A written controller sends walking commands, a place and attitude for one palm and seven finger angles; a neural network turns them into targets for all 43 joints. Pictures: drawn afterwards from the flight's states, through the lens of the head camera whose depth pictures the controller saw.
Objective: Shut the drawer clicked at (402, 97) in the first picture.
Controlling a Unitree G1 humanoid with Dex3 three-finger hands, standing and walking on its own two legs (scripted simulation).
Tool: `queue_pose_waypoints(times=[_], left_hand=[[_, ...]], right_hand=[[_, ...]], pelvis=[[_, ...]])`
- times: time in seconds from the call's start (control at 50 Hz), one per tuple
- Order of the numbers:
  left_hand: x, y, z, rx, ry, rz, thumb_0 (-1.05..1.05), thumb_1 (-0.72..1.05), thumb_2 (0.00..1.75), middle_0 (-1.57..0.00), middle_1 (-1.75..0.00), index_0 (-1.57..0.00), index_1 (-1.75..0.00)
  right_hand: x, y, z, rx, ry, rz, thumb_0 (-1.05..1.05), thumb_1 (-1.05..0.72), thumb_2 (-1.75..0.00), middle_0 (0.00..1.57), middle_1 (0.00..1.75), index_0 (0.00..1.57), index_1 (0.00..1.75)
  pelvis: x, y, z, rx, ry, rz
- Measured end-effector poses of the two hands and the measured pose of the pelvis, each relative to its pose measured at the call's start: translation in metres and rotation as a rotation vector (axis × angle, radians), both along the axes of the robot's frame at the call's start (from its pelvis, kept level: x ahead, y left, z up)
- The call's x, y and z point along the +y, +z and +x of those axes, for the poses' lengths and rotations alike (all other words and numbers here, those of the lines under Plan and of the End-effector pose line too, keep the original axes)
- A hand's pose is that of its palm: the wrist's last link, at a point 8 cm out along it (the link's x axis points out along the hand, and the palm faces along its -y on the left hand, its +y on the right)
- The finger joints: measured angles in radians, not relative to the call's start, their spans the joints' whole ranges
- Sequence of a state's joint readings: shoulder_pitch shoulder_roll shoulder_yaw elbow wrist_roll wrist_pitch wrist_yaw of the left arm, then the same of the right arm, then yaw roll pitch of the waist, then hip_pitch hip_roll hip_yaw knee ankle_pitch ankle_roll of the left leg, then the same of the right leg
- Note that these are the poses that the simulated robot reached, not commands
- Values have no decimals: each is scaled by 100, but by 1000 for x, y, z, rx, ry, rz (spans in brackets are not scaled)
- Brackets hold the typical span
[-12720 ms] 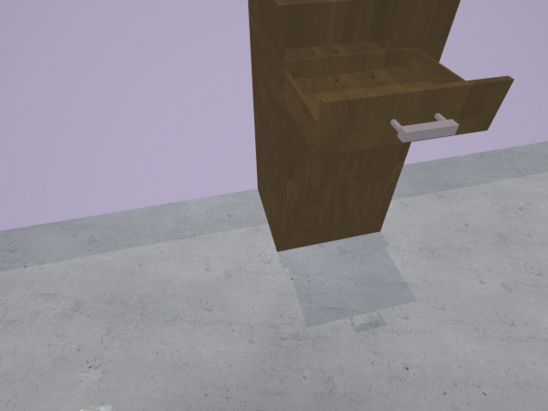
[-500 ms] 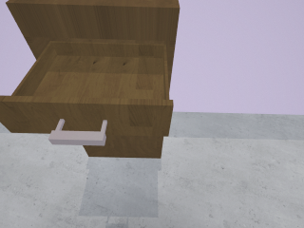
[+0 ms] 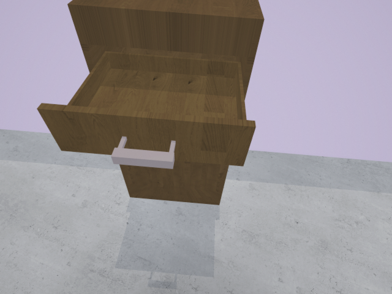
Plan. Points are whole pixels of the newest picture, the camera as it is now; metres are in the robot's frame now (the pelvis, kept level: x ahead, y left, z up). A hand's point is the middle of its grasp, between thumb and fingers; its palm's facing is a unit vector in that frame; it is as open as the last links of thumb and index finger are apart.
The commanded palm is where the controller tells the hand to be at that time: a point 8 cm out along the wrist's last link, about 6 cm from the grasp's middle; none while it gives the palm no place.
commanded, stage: come to a stop and stand still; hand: left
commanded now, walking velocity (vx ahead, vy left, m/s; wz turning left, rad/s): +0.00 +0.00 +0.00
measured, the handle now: (146, 150) +0.40 +0.15 +0.06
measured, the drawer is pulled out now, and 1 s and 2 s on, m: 0.30 0.30 0.30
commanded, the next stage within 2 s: look again from close up in 1.22 s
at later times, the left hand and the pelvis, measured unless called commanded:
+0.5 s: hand out of the picture -0.10 +0.16 -0.19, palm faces +0.14 -0.98 -0.13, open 7.4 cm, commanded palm none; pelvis -0.04 +0.02 -0.01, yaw +3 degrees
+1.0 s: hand out of the picture -0.04 +0.25 -0.17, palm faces -0.05 -0.98 -0.18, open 7.4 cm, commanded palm none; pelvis -0.09 +0.06 +0.01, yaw -4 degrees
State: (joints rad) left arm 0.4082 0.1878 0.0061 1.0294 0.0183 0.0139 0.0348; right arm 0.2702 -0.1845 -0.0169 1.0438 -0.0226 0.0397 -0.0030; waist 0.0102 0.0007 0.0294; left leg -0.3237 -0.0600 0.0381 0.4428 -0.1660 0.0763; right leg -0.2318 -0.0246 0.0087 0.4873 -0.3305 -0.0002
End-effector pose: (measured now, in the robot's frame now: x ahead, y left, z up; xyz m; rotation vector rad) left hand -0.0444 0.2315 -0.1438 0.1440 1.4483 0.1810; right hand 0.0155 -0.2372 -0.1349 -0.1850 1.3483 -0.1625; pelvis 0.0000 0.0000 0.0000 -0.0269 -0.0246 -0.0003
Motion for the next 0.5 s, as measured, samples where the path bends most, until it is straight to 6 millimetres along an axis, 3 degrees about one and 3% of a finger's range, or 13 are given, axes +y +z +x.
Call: queue_pose_waypoints(times=[0.14, 0.36, 0.5], left_hand=[[-10, -4, -27, 36, 27, -35, 0, 91, 90, -19, -30, -19, -30], [-19, -13, -31, -25, 47, -79, 0, 91, 90, -20, -30, -20, -30], [-17, -16, -66, -15, 105, -75, 0, 91, 90, -20, -30, -19, -30]], right_hand=[[5, -1, -5, -8, -6, -5, 1, -91, -90, 20, 30, 20, 30], [21, -2, -8, -44, 4, 1, 1, -91, -90, 20, 30, 20, 30], [26, -3, -8, -68, 26, -2, 1, -92, -90, 20, 30, 20, 30]], pelvis=[[5, -1, -8, -10, 4, 0], [14, -3, -26, -22, 13, 1], [21, -6, -44, -32, 44, -9]])
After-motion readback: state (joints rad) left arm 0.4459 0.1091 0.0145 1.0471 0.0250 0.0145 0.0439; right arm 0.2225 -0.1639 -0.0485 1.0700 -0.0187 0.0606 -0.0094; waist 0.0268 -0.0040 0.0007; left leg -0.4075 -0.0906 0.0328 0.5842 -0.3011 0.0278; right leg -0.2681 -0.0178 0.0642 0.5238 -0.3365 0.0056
